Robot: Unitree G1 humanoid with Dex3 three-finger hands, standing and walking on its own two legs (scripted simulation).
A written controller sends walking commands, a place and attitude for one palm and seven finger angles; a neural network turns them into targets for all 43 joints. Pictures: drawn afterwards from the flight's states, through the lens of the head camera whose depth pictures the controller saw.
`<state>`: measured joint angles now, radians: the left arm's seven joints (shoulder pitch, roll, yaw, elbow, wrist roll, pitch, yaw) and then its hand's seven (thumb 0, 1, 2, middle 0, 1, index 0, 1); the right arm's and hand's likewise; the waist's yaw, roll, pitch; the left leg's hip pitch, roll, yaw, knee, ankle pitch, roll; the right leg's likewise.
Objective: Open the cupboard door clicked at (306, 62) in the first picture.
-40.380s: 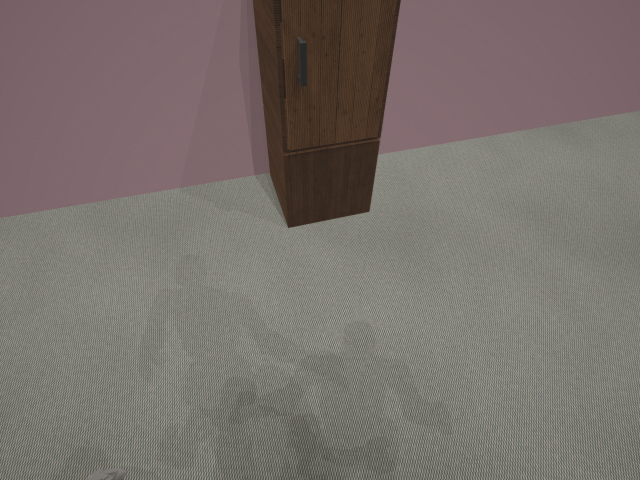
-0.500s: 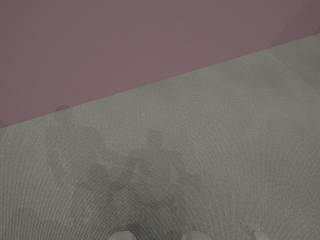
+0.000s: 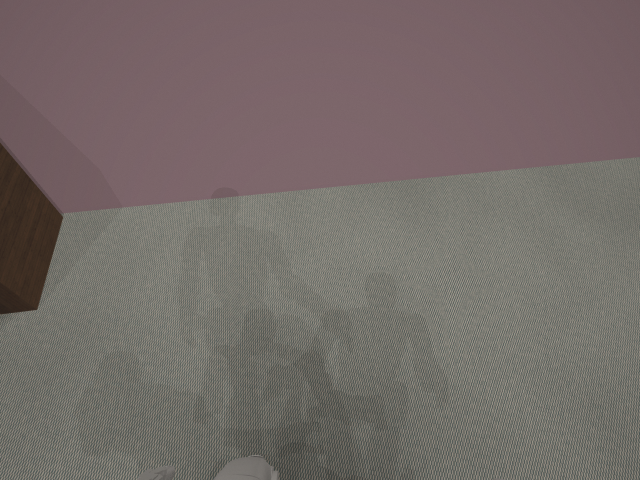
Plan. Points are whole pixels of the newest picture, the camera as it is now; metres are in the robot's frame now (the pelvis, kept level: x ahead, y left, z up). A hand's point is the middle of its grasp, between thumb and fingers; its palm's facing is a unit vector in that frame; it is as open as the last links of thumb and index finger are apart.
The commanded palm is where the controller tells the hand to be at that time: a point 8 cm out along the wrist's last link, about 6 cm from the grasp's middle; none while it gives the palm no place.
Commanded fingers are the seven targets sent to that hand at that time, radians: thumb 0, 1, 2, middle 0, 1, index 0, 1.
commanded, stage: turn to face it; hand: left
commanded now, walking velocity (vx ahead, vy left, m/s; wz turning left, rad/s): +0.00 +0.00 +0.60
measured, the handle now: out of the picture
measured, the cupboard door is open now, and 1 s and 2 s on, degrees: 48 48 48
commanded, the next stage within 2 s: take the last steps up to it in 1.58 s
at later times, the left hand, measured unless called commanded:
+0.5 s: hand out of the picture +0.06 +0.20 -0.15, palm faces +0.30 -0.90 -0.30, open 7.4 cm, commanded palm none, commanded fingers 0.00 0.90 0.90 -0.20 -0.30 -0.20 -0.30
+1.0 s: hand out of the picture +0.00 +0.21 -0.16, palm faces +0.60 -0.76 -0.26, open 7.4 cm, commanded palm none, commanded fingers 0.00 0.90 0.90 -0.20 -0.30 -0.20 -0.30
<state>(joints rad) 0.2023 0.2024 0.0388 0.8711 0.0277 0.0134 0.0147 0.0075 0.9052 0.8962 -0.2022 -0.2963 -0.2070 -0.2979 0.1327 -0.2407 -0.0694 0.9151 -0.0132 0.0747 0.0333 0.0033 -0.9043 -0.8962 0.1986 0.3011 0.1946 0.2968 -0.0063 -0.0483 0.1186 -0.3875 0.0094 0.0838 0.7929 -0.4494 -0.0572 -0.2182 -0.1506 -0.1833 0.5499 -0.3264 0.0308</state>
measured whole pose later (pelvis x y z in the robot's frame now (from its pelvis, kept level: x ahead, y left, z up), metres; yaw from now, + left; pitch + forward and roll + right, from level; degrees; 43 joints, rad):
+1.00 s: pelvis +0.05 -0.03 +0.00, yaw +36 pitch +1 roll -1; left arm 0.14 0.26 0.08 0.88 0.01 0.06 0.01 0.01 0.91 0.90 -0.20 -0.30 -0.20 -0.30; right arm 0.14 -0.22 -0.05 0.91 -0.03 0.04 0.01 0.00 -0.90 -0.90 0.20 0.30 0.20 0.30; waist 0.01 -0.01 0.11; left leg -0.29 -0.01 -0.07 0.53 -0.26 0.01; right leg -0.44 -0.07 -0.02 0.92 -0.45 0.08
